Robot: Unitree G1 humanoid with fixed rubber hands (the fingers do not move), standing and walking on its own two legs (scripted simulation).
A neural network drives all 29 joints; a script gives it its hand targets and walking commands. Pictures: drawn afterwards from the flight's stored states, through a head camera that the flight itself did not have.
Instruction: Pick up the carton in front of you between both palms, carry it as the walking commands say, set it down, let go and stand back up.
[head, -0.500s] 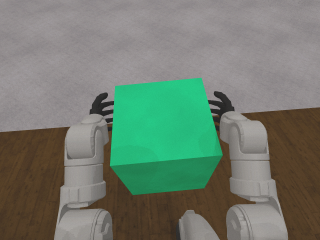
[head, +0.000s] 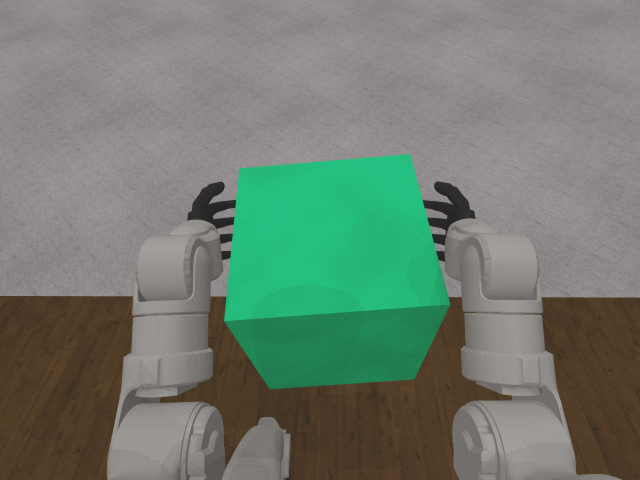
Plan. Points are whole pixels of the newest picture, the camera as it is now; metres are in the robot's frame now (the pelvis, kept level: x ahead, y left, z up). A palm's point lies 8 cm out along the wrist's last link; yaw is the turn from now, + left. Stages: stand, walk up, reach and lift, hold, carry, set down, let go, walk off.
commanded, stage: carry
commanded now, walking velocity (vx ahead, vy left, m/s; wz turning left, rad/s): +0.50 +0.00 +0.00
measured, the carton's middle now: (333, 282) +0.35 +0.01 +0.02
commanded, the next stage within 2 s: none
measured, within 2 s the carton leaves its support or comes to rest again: neither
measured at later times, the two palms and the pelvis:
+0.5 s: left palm (249, 127) +0.65 +0.17 +0.04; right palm (421, 132) +0.63 -0.13 +0.05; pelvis +0.28 +0.04 -0.04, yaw -1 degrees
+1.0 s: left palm (249, 81) +0.78 +0.19 +0.05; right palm (402, 77) +0.79 -0.11 +0.05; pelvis +0.43 +0.03 -0.07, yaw +0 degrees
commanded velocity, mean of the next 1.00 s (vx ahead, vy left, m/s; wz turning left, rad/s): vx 0.11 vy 0.00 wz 0.00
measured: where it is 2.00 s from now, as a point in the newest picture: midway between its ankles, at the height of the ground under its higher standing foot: (322, 393)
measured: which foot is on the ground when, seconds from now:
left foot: up 0.00-0.16, down 0.18-0.66, up 0.68-0.84, down 0.86-1.00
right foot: down 0.00-0.18, up 0.20-0.64, down 0.66-1.00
